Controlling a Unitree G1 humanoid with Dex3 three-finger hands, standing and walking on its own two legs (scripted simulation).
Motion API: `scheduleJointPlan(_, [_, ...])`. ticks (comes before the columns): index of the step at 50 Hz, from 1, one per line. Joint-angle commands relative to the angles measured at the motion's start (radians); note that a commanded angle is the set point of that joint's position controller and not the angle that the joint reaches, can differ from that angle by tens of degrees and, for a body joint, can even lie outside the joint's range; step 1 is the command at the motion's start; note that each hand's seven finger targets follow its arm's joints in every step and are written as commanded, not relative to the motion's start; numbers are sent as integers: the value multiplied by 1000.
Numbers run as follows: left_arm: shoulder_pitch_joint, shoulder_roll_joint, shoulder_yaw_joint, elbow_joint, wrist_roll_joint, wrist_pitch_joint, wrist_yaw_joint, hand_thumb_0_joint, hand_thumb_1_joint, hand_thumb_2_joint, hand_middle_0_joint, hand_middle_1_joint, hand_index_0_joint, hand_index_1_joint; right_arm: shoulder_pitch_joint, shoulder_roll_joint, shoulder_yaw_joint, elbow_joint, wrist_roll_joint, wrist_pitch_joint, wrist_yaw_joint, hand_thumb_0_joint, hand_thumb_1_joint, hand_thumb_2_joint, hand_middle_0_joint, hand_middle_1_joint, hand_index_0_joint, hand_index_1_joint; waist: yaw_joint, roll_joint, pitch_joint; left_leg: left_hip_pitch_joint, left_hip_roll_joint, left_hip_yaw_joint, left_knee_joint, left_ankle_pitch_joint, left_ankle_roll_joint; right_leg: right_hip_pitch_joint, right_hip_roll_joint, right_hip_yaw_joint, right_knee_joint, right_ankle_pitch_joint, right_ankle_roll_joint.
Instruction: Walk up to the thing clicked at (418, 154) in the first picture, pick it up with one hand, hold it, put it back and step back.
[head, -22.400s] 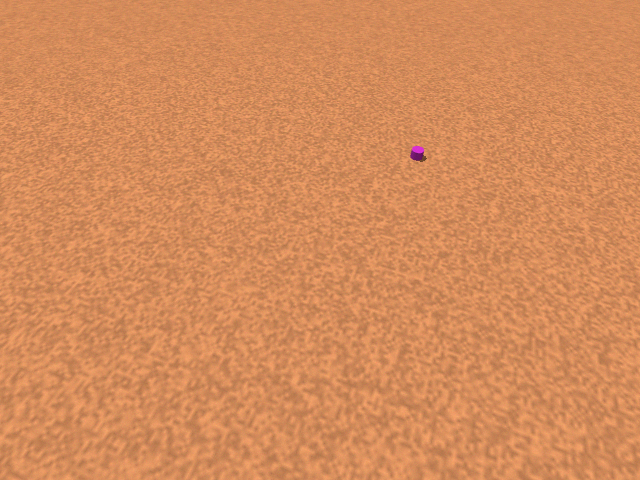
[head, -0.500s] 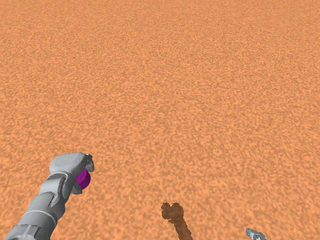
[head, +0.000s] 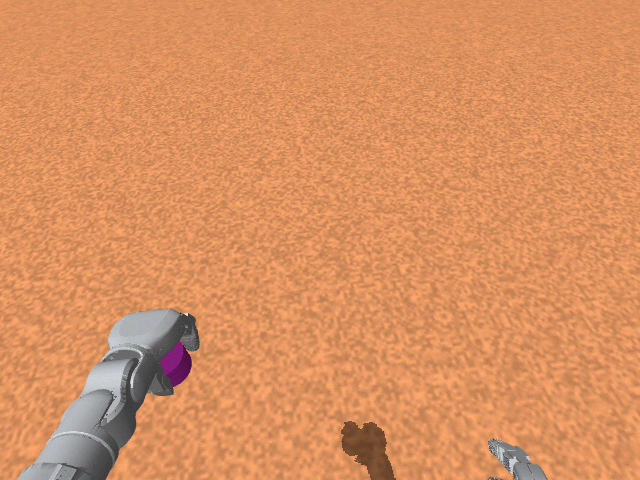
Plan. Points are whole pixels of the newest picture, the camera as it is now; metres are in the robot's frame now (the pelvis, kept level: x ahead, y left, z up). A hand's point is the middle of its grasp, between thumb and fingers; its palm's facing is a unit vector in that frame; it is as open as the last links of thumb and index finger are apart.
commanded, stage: hold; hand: left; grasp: from above
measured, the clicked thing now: (165, 361) +0.31 +0.23 -0.07
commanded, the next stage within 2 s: crouch in 1.14 s
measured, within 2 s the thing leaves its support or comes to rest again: neither
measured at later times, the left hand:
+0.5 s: hand (156, 374) +0.27 +0.22 -0.02, palm faces -0.44 -0.07 -0.89, open 8.1 cm
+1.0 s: hand (153, 368) +0.28 +0.22 -0.02, palm faces -0.44 -0.07 -0.89, open 8.1 cm
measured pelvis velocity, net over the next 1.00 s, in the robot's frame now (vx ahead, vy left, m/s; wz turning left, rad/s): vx -0.01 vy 0.00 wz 0.00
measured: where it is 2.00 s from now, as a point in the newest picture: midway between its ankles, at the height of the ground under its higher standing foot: outside the picture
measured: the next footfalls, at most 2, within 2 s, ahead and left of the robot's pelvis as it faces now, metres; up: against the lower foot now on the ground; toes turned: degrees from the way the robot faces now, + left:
none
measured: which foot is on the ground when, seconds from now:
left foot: down 0.00-1.00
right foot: down 0.00-1.00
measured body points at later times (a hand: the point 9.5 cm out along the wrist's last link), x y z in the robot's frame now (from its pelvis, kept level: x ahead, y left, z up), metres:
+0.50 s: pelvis -0.01 +0.00 +0.01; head -0.01 -0.03 +0.46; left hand +0.29 +0.22 +0.03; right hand +0.14 -0.25 -0.11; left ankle +0.00 +0.12 -0.73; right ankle +0.01 -0.14 -0.73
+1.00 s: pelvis -0.01 +0.00 +0.01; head +0.00 -0.03 +0.46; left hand +0.30 +0.22 +0.03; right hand +0.14 -0.25 -0.11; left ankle +0.00 +0.12 -0.73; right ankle +0.01 -0.14 -0.73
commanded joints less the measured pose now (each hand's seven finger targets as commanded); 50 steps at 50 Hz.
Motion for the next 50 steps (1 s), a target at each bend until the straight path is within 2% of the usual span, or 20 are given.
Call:
scheduleJointPlan(1, [-327,206,105,-215,0,-9,38,0,701,455,-802,-894,-972,-720,-64,-128,-40,-131,1,-41,-10,0,-901,-898,200,300,200,300,-3,-31,-263,160,-46,-8,-75,276,21,85,44,-9,-88,248,-21])
scheduleJointPlan(6, [-312,210,111,-206,3,-10,36,0,726,436,-808,-899,-987,-716,-85,-125,-35,-133,3,-40,-13,0,-900,-897,200,300,200,300,6,-28,-230,157,-47,-4,-97,224,20,81,42,-7,-111,188,-23])
scheduleJointPlan(10, [-304,198,99,-212,-4,-9,31,0,696,468,-817,-875,-976,-713,-106,-124,-32,-146,7,-40,-14,0,-900,-898,200,300,200,300,7,-42,-205,159,-47,-3,-121,190,22,83,42,-8,-130,149,-24])
scheduleJointPlan(13, [-301,218,116,-229,-3,-8,27,0,670,440,-785,-877,-952,-706,-112,-123,-30,-146,6,-39,-15,0,-900,-898,200,300,200,300,16,-28,-210,162,-49,-2,-124,188,21,91,40,-7,-137,145,-24])
scheduleJointPlan(16, [-311,206,99,-240,-4,-9,20,0,680,423,-787,-873,-958,-698,-118,-123,-28,-148,7,-41,-17,0,-900,-898,200,300,200,300,6,-28,-212,174,-49,0,-134,180,23,93,39,-5,-144,142,-23])
scheduleJointPlan(19, [-310,218,118,-248,-4,-7,17,0,657,436,-785,-867,-948,-700,-115,-122,-28,-143,7,-40,-19,0,-901,-899,200,300,200,300,10,-39,-218,185,-50,3,-134,187,26,104,37,-5,-154,150,-19])
scheduleJointPlan(25, [-305,211,108,-251,-5,-4,8,0,667,438,-781,-882,-951,-708,-133,-118,-23,-146,10,-43,-22,0,-902,-899,200,300,200,300,16,-29,-199,194,-48,2,-153,185,22,105,40,-10,-164,140,-25])
scheduleJointPlan(26, [-326,219,112,-261,-8,-4,7,0,659,438,-787,-871,-951,-704,-129,-122,-24,-145,11,-43,-23,0,-902,-900,200,300,200,300,9,-23,-202,201,-47,5,-157,180,23,105,40,-7,-166,137,-26])
scheduleJointPlan(30, [-297,194,91,-242,-11,0,-4,0,648,426,-766,-879,-937,-705,-136,-121,-22,-151,14,-45,-22,0,-902,-899,200,300,200,300,17,-20,-173,197,-39,-4,-180,168,18,109,46,-18,-170,117,-33])
scheduleJointPlan(32, [-276,197,101,-244,-11,2,-8,0,637,440,-771,-870,-933,-704,-137,-119,-25,-153,13,-46,-21,0,-903,-900,200,300,200,300,22,-31,-192,205,-42,-2,-175,190,20,122,44,-18,-170,135,-32])
scheduleJointPlan(33, [-271,190,91,-259,-15,1,-11,0,632,435,-765,-875,-929,-707,-138,-119,-23,-156,13,-46,-21,0,-903,-900,200,300,200,300,19,-35,-195,208,-44,-1,-172,202,20,123,43,-17,-170,149,-30])
scheduleJointPlan(36, [-316,216,102,-274,-12,-5,-11,0,644,448,-780,-885,-943,-718,-134,-120,-21,-153,12,-47,-22,0,-905,-900,200,300,200,300,14,-16,-202,219,-42,-1,-176,218,20,123,44,-16,-169,168,-32])
scheduleJointPlan(39, [-327,240,133,-260,-8,-12,-1,0,652,433,-769,-903,-943,-725,-131,-120,-18,-148,12,-46,-24,0,-904,-900,200,300,200,300,19,-16,-187,211,-40,-4,-185,184,19,120,46,-15,-177,134,-33])
scheduleJointPlan(41, [-320,208,110,-249,-9,-16,-3,0,665,433,-769,-911,-946,-730,-126,-116,-20,-147,10,-48,-24,0,-903,-900,200,300,200,300,10,-32,-199,217,-44,0,-174,203,23,119,43,-13,-176,157,-28])
scheduleJointPlan(43, [-330,214,111,-265,-7,-17,2,0,664,431,-779,-894,-952,-717,-126,-118,-22,-146,11,-48,-24,0,-904,-900,200,300,200,300,13,-20,-222,232,-47,6,-168,234,24,135,39,-9,-173,190,-26])
scheduleJointPlan(44, [-327,230,127,-271,-7,-18,4,0,672,447,-788,-894,-958,-720,-127,-117,-22,-146,11,-47,-25,0,-903,-900,200,300,200,300,22,-6,-233,237,-48,7,-165,250,22,141,39,-10,-172,203,-27])
scheduleJointPlan(45, [-332,213,111,-265,-7,-19,3,0,672,468,-799,-893,-962,-726,-123,-118,-23,-145,10,-47,-24,0,-903,-900,200,300,200,300,10,-18,-237,244,-46,7,-162,258,23,141,40,-10,-170,214,-25])
scheduleJointPlan(47, [-311,210,110,-256,-7,-18,6,0,685,447,-791,-910,-965,-731,-126,-117,-23,-142,10,-46,-24,0,-903,-900,200,300,200,300,18,-27,-226,238,-46,5,-166,259,23,149,40,-15,-176,215,-25])
scheduleJointPlan(48, [-305,222,126,-244,-11,-16,9,0,686,445,-799,-888,-969,-714,-128,-118,-24,-143,12,-44,-25,0,-903,-900,200,300,200,300,20,-25,-214,232,-48,6,-168,255,24,144,39,-14,-181,210,-25])
scheduleJointPlan(50, [-282,203,110,-257,-11,-15,5,0,681,463,-801,-897,-968,-727,-128,-115,-25,-146,13,-41,-24,0,-904,-900,200,300,200,300,20,-35,-218,236,-48,8,-171,252,25,149,38,-13,-183,210,-24])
